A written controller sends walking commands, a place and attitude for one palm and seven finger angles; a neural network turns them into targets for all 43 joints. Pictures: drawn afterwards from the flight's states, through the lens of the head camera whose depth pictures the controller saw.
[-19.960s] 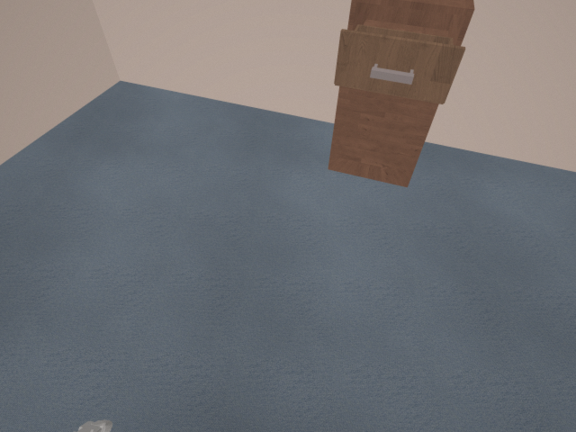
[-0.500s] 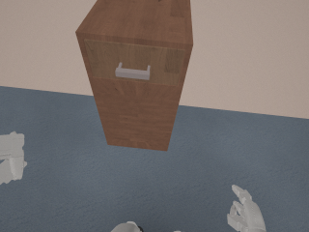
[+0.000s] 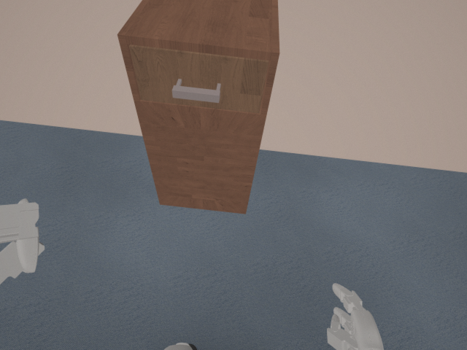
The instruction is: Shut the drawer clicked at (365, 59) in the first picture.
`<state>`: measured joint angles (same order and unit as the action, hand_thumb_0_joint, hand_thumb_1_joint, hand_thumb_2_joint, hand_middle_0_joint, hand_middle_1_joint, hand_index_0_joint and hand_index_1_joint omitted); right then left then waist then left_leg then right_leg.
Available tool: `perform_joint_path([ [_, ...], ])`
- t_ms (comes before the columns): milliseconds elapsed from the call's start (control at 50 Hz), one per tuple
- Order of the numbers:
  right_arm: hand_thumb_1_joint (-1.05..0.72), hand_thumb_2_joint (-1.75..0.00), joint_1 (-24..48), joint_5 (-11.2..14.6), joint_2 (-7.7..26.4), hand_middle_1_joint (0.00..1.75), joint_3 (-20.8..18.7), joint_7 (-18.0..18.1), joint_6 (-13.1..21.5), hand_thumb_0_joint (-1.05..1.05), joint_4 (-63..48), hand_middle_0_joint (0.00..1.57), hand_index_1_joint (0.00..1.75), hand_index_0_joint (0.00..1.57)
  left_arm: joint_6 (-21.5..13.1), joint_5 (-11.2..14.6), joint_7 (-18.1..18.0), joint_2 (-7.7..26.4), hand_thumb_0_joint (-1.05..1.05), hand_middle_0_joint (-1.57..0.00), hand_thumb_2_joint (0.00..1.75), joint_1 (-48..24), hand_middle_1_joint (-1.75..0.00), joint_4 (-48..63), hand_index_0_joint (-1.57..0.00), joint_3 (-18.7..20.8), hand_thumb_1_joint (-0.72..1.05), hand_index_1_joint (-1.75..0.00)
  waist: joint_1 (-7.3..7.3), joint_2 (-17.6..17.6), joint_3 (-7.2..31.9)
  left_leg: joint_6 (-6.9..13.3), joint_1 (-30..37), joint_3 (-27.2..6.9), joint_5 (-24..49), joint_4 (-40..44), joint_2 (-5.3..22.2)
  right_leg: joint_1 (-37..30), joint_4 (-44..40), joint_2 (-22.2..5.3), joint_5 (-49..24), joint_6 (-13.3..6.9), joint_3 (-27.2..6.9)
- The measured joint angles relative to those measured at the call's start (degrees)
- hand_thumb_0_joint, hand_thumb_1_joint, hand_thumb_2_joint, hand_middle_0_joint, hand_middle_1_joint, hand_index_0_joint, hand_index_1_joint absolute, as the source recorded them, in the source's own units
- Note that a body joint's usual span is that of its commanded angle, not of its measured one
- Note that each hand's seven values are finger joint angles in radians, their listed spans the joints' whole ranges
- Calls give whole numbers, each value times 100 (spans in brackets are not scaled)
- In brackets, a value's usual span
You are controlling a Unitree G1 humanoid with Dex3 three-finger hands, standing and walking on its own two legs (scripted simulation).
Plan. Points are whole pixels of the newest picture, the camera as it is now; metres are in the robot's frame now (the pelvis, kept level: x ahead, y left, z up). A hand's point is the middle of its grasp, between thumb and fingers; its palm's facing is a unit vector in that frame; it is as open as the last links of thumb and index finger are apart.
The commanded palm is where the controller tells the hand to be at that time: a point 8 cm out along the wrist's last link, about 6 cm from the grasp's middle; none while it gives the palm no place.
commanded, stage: stop stepping back and stand still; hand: left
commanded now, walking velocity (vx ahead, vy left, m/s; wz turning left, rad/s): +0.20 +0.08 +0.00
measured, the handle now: (197, 89) +0.78 +0.17 -0.03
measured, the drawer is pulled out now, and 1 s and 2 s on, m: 0.00 0.00 0.00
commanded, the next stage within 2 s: let the arm hang, fingers relaxed in 0.68 s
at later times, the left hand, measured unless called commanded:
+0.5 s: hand out of the picture +0.10 +0.23 +0.17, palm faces +0.39 -0.80 -0.45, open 3.3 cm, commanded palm +0.04 +0.27 +0.18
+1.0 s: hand out of the picture +0.05 +0.19 -0.13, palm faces +0.08 -0.97 -0.23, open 3.0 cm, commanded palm none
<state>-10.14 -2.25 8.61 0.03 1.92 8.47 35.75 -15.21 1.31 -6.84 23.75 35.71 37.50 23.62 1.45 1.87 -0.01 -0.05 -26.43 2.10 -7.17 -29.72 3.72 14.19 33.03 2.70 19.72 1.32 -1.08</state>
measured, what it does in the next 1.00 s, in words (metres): steps on the spot: left foot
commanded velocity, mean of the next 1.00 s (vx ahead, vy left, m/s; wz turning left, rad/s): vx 0.10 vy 0.02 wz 0.00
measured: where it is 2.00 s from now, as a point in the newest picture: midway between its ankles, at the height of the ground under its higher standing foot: outside the picture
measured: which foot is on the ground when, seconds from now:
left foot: down 0.00-0.04, up 0.06-0.20, down 0.22-1.00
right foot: down 0.00-1.00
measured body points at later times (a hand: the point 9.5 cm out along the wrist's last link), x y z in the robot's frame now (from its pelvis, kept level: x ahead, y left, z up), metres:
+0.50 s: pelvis -0.08 -0.01 +0.01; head -0.10 +0.00 +0.46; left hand +0.07 +0.27 +0.19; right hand +0.06 -0.26 -0.07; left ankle -0.03 +0.09 -0.73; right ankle -0.07 -0.12 -0.73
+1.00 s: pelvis -0.08 -0.01 -0.01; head -0.09 +0.00 +0.44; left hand +0.04 +0.24 -0.12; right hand +0.03 -0.25 -0.13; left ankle -0.05 +0.10 -0.73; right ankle -0.07 -0.11 -0.73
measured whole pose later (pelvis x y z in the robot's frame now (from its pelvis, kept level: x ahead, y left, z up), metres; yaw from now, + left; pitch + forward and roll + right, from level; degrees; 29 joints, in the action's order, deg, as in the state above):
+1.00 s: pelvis -0.08 -0.01 -0.01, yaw +3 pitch -2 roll +0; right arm -12.0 -2.0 11.6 0.0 -0.2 0.1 49.1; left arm 3.9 -2.0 -1.0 12.0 14.4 -37.3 2.7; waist -1.8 1.1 0.1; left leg 1.4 -18.7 -0.5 -15.7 -36.0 -1.7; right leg 15.6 36.4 0.5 19.2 -1.0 1.6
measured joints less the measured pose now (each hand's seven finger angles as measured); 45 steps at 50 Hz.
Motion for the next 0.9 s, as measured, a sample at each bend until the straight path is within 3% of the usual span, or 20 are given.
perform_joint_path([
  [60, -90, -90, 207, 37, 19, 30, 51, -18, -105, 2, -22, 20, 30, 21, -22, 0, 101, -30, 2, -141, 89, -165, -160, -112, -141, -150, 89, -160, -33, -164, -153, -58, -186, -43, -99, -135, 140, -106, -500, 146, 16, -246, 3],
  [140, -90, -90, 2, 198, 66, 30, 67, 60, -348, 2, -93, 20, 30, 21, 140, 49, 39, 86, 1, -141, 89, 146, -160, -174, -141, -211, 88, -159, -171, 10, 42, -1, -142, -157, -987, -1108, -290, 20, -530, 27, -333, -308, -123],
  [240, -90, -90, -440, 280, 424, 30, -48, 212, -305, 2, -129, 20, 30, 21, 229, 77, -100, 48, 1, -141, 89, 332, -160, -318, -141, -196, 88, -159, -390, -111, 306, 181, 846, -216, -656, 11, -383, 16, -445, 23, -311, -251, 18],
  [340, -90, -90, -564, 274, 562, 30, -91, 291, -258, 2, 2, 20, 30, 20, 254, 19, -142, -71, 1, -141, 89, 237, -160, -571, -141, -221, 88, -159, -342, 73, 220, 189, 1088, -144, -463, 250, -551, -111, -440, -156, -407, -179, -40],
  [460, -90, -90, -609, 216, 407, 30, -27, 310, -143, 2, 12, 20, 30, 20, 283, -127, -174, -144, 2, -141, 89, 43, -160, -727, -141, -258, 88, -160, -311, 7, 212, 193, 1021, -235, -535, 170, -533, -71, -324, -130, -199, -227, 56],
  [580, -90, -90, -556, 158, 295, 30, 21, 179, -181, 2, 118, 20, 30, 20, 234, -97, -169, -291, 2, -141, 89, -43, -160, -549, -141, -388, 88, -160, -162, -49, 213, 176, 623, -228, -1226, -968, -420, -27, -310, -40, -529, -361, 125],
  [620, -90, -90, -580, 159, 327, 30, 34, 178, -206, 2, 117, 20, 30, 20, 225, -96, -179, -353, 1, -141, 89, -96, -160, -523, -141, -444, 88, -160, -158, -86, 246, 224, 805, -207, -1334, -641, -349, 30, -137, -39, -376, -324, 165],
  [640, -90, -90, -564, 156, 341, 30, 37, 196, -203, 2, 116, 20, 30, 21, 222, -94, -184, -371, 1, -141, 89, -138, -160, -519, -141, -448, 88, -160, -173, -100, 224, 209, 853, -207, -1028, -483, -341, 76, -1, -53, -296, -292, 188],
  [720, -90, -90, -460, 171, 194, 30, 104, 263, -163, 2, 120, 20, 30, 21, 267, -125, -202, -271, 1, -141, 89, -185, -160, -686, -141, -283, 88, -160, -175, 65, 139, 163, 974, -42, -772, -407, -479, 163, 426, -181, 58, -167, 32],
  [780, -90, -90, -448, 166, 93, 30, 181, 240, -70, 2, 80, 20, 30, 20, 301, -157, -190, -178, 2, -141, 89, -250, -160, -780, -141, -201, 88, -160, -208, 34, 73, 129, 1043, -91, -744, -276, -474, -3, 89, -161, -249, -224, 87],
  [820, -90, -90, -363, 180, 195, 30, 80, 8, 33, 2, 356, 20, 30, 20, 335, -256, 84, -131, 1, -141, 89, -717, -160, -1599, -141, -569, 89, -159, -151, -171, 143, 104, 841, -208, -737, -394, -440, 75, 25, -123, -271, -270, 207],
  [860, -90, -90, -208, 163, 333, 30, -12, -132, -202, 1, 689, 20, 30, 21, 783, -308, 350, -283, 0, -139, 90, -1321, -159, -3003, -140, -1091, 89, -158, -108, -359, 233, 101, 663, -273, -794, -576, -455, 196, 137, -134, -201, -274, 276],
  [900, -90, -90, -116, 120, 398, 30, -48, -190, -485, 1, 937, 20, 30, 21, 1264, -339, 481, -563, 0, -136, 90, -1796, -156, -4541, -137, -1475, 89, -156, -154, -414, 254, 120, 595, -311, -862, -720, -499, 250, 293, -176, -99, -266, 320],
])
